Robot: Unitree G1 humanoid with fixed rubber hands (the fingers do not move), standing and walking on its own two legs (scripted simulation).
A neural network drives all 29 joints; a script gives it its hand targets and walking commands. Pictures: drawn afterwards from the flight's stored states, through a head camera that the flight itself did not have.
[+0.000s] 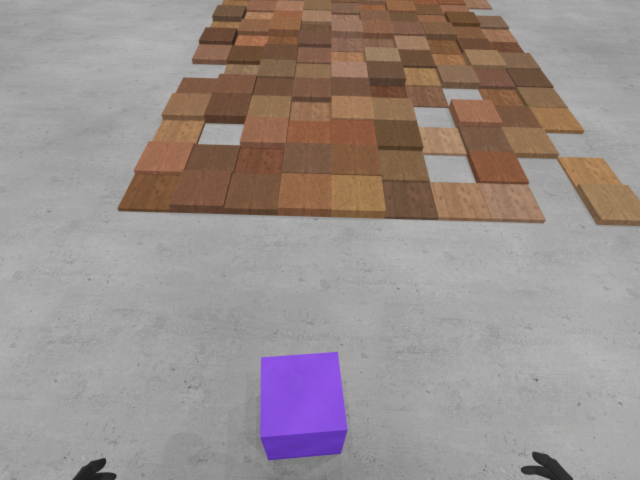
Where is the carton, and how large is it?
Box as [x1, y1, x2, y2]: [260, 352, 347, 459]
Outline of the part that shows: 337,352 261,357 260,437 268,459 340,453 347,429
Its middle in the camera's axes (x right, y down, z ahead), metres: -0.04 +0.47 +1.09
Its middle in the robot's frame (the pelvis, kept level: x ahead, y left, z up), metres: +0.41 +0.03 -0.66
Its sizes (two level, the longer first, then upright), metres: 0.210 0.200 0.250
